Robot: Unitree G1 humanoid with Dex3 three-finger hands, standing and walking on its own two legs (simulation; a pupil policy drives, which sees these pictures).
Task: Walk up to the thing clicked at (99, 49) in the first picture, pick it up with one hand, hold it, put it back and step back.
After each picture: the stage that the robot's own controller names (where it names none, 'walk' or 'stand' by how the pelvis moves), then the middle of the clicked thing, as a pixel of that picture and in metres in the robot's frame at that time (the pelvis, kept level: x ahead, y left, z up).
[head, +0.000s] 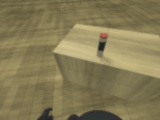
stand; (101, 46) +0.71 -0.05 -0.01
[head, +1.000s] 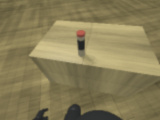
walk; (81, 44) +0.62 +0.15 +0.02
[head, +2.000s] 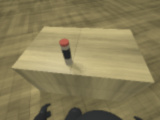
stand; (66, 53) +0.51 +0.24 +0.02
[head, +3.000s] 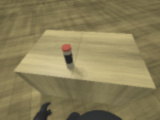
stand; (68, 58) +0.50 +0.22 +0.00
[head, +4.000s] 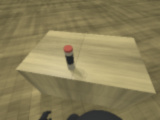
stand; (69, 59) +0.50 +0.22 -0.01
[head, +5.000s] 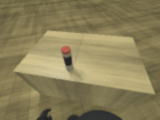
stand; (68, 60) +0.48 +0.23 -0.01
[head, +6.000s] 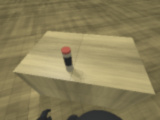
stand; (68, 60) +0.48 +0.23 -0.01
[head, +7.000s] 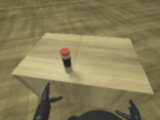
rise first; (67, 61) +0.47 +0.24 -0.01
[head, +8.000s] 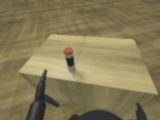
go down; (70, 61) +0.49 +0.24 +0.00
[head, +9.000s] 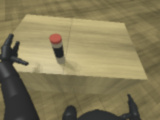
go down; (58, 51) +0.49 +0.22 +0.03
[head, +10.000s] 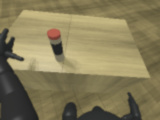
go down; (57, 48) +0.49 +0.23 +0.06
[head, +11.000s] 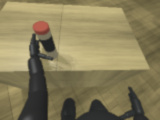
close in; (48, 44) +0.48 +0.24 +0.08
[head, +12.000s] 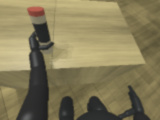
lift; (43, 34) +0.54 +0.24 +0.10
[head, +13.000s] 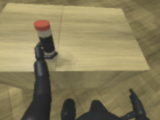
lift; (48, 44) +0.48 +0.24 +0.09
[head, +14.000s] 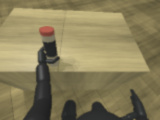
lift; (50, 49) +0.46 +0.24 +0.09
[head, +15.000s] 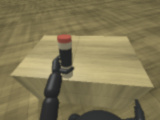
lift; (66, 58) +0.34 +0.17 +0.19
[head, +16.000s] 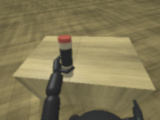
hold; (66, 58) +0.35 +0.17 +0.19
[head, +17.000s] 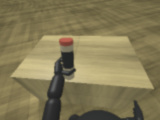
hold; (68, 60) +0.34 +0.16 +0.17
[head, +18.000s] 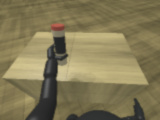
crouch; (60, 46) +0.44 +0.21 +0.18
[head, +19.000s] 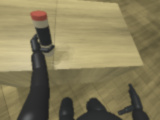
lower; (44, 37) +0.52 +0.24 +0.07
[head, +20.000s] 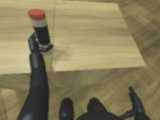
lower; (43, 36) +0.52 +0.24 +0.09
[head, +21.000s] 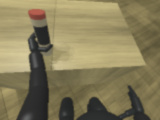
lower; (43, 36) +0.53 +0.24 +0.10
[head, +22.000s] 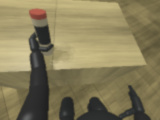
lower; (43, 36) +0.53 +0.24 +0.10
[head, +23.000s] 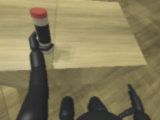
loosen; (44, 35) +0.53 +0.24 +0.10
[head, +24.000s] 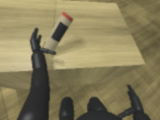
withdraw; (57, 33) +0.57 +0.17 +0.07
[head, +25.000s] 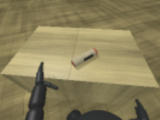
sink last; (84, 57) +0.56 +0.09 -0.04
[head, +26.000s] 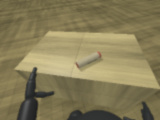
stand; (88, 59) +0.57 +0.08 -0.05
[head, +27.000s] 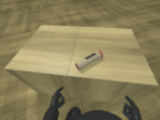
stand; (89, 60) +0.52 +0.05 -0.04
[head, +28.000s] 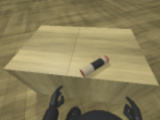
stand; (94, 65) +0.47 +0.00 -0.03
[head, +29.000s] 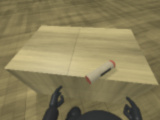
stand; (100, 71) +0.42 -0.05 -0.03
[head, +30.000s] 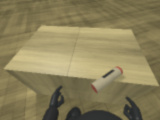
stand; (107, 78) +0.36 -0.09 -0.03
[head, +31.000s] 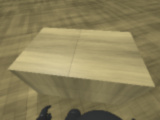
stand; (110, 118) +0.20 -0.27 -0.71
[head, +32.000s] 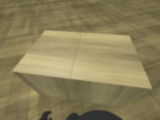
walk; out of the picture +0.15 -0.26 -0.74
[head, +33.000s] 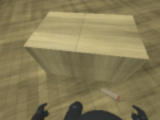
walk; (109, 93) +0.42 -0.27 -0.72
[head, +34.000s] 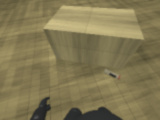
stand; (111, 74) +0.77 -0.33 -0.72
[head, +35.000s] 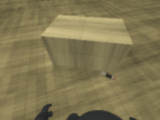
stand; (107, 75) +0.85 -0.30 -0.74
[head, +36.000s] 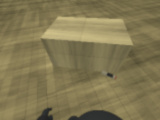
stand; (108, 74) +0.86 -0.32 -0.75
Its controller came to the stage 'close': yes
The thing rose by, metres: 0.22
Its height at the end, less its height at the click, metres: -0.74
